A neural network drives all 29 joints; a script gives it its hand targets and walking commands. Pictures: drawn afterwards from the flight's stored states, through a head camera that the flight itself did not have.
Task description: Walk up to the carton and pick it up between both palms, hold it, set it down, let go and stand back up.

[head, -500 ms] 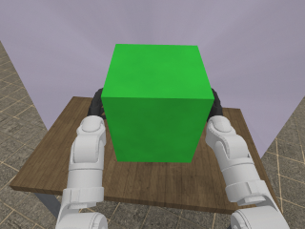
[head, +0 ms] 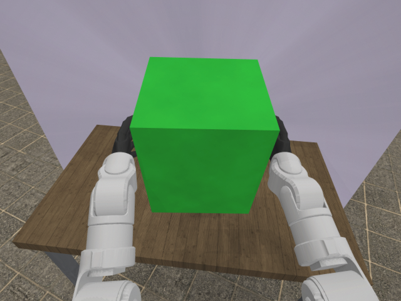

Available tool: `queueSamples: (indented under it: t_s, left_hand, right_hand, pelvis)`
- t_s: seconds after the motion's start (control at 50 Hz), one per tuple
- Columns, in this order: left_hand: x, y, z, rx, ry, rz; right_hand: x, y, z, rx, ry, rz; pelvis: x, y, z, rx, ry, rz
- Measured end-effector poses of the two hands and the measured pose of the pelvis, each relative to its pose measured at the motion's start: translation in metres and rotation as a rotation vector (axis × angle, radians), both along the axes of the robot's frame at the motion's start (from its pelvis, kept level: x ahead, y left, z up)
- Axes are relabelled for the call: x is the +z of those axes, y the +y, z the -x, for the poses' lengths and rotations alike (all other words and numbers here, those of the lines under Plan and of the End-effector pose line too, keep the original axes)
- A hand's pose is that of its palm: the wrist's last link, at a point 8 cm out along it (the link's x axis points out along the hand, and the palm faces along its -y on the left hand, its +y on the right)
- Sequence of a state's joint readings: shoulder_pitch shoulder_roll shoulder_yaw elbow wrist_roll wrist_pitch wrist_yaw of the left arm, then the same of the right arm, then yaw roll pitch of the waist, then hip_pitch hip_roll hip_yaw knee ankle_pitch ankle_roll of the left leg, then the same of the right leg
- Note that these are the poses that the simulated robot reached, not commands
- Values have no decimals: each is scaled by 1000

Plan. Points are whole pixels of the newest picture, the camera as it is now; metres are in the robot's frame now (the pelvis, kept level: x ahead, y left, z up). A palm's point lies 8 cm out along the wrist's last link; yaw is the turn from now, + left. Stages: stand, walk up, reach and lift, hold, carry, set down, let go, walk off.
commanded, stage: hold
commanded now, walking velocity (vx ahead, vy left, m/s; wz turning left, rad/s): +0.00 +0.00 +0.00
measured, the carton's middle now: (202, 139) +0.39 +0.00 +0.16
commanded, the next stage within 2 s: none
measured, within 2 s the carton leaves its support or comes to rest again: neither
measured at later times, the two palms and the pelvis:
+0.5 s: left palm (122, 154) +0.35 +0.15 +0.16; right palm (277, 152) +0.35 -0.15 +0.16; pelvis +0.00 +0.00 +0.00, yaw +0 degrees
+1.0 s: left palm (123, 153) +0.35 +0.15 +0.16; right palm (278, 151) +0.35 -0.15 +0.16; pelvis +0.00 +0.00 +0.00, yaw +0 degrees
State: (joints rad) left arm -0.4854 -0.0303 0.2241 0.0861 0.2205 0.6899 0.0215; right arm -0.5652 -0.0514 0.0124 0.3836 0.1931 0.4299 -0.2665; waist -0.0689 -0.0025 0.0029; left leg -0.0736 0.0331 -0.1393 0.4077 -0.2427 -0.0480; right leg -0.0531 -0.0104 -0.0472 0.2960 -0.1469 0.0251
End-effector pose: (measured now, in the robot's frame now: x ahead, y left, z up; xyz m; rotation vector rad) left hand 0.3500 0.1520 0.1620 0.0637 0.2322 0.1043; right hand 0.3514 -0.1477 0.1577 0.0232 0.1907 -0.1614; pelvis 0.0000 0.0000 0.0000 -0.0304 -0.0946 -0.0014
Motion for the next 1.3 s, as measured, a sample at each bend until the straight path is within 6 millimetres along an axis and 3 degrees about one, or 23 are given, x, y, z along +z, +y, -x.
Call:
queueSamples:
  t_s: [1.3]
  left_hand:
    - [3, 7, 2, 13, -12, -5]
  right_hand:
    - [5, 6, -2, 7, -14, 3]
  pelvis:
    - [0, 2, 0, 11, -16, 1]
